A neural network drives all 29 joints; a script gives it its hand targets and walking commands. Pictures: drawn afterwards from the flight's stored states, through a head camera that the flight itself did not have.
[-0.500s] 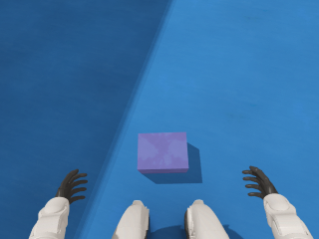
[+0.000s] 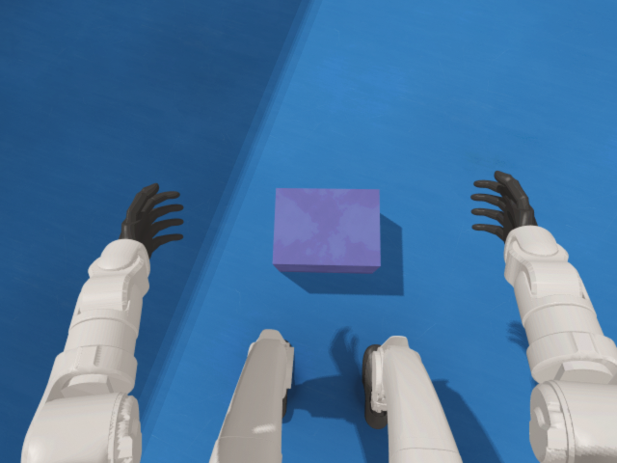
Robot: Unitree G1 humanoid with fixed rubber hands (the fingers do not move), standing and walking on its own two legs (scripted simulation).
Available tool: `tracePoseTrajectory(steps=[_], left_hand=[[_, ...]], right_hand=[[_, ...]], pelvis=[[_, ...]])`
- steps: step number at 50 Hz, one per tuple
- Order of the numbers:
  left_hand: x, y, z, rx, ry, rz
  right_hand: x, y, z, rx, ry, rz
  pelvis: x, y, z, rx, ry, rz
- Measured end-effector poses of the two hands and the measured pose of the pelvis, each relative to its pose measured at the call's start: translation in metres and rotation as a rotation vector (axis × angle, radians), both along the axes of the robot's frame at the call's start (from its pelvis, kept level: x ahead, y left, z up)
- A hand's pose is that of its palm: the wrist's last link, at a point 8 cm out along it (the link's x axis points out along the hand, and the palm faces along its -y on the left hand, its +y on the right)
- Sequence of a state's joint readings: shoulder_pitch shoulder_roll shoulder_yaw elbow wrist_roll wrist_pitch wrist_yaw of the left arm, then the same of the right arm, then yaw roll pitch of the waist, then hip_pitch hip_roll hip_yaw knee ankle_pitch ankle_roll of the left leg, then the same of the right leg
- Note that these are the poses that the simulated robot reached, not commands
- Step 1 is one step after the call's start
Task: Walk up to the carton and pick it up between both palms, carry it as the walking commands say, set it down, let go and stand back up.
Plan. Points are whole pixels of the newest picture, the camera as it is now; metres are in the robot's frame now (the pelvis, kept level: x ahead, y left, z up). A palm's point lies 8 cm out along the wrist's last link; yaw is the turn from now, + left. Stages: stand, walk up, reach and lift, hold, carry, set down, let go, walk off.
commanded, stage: reach and lift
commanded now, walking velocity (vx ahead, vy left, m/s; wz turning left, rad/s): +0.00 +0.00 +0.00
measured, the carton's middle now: (326, 233) +0.49 +0.02 -0.59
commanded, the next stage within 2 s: none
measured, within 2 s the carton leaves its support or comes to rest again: neither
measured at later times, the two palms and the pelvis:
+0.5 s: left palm (185, 155) +0.50 +0.24 -0.13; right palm (486, 156) +0.52 -0.21 -0.14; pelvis +0.00 +0.01 -0.03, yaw +0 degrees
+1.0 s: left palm (218, 184) +0.51 +0.23 -0.27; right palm (455, 190) +0.51 -0.21 -0.27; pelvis -0.05 +0.00 -0.11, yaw -1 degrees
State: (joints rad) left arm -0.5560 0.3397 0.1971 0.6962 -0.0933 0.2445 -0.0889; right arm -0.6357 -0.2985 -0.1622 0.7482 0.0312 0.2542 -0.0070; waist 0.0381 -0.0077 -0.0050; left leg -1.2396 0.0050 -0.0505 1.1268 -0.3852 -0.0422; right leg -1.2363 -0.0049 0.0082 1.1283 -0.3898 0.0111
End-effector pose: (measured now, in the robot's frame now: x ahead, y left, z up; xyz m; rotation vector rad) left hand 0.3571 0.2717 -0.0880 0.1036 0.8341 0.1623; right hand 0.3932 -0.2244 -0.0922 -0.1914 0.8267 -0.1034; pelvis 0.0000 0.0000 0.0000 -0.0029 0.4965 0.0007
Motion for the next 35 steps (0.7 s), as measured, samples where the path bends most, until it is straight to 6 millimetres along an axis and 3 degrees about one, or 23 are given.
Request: tracePoseTrajectory(steps=[8, 20, 26, 35], left_hand=[[0.067, -0.021, -0.009, -0.012, -0.071, -0.028], [0.130, -0.030, -0.038, -0.037, -0.140, 0.008], [0.148, -0.030, -0.049, -0.023, -0.184, 0.001], [0.145, -0.020, -0.078, -0.006, -0.169, -0.020]], right_hand=[[0.043, -0.009, -0.003, 0.042, -0.073, -0.036], [0.109, 0.008, -0.032, 0.109, -0.165, -0.041], [0.123, 0.012, -0.050, 0.108, -0.199, -0.048], [0.114, -0.002, -0.077, 0.079, -0.195, -0.058]], pelvis=[[-0.011, 0.010, -0.013, 0.007, 0.092, -0.016], [-0.007, 0.009, -0.025, 0.013, 0.260, -0.019], [-0.005, 0.005, -0.026, 0.008, 0.288, -0.011], [-0.018, -0.001, -0.025, 0.005, 0.185, -0.005]])
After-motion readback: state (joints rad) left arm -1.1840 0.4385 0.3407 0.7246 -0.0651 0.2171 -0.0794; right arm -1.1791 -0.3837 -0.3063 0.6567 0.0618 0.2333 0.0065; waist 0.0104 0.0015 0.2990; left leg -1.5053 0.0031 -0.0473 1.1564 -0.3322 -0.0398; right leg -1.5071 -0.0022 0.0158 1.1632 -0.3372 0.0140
